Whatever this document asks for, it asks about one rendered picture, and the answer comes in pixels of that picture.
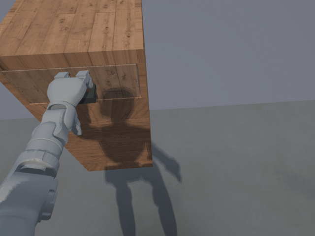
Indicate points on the robot left hand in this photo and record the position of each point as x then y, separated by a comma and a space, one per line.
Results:
70, 90

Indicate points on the left robot forearm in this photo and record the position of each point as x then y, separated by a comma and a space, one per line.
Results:
45, 147

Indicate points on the handle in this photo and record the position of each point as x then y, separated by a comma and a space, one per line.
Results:
89, 97

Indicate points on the robot left upper arm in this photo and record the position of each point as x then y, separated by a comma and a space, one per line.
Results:
25, 201

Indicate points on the drawer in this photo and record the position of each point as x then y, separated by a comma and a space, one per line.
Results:
112, 81

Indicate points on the cabinet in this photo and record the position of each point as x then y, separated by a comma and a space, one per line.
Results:
116, 133

